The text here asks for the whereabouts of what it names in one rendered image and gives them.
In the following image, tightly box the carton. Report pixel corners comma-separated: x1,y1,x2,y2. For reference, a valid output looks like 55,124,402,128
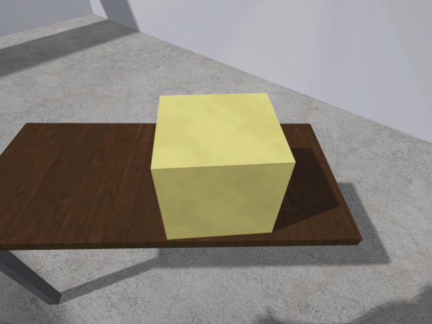
151,93,296,240

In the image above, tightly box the table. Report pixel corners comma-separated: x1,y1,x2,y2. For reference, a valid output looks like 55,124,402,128
0,123,362,304

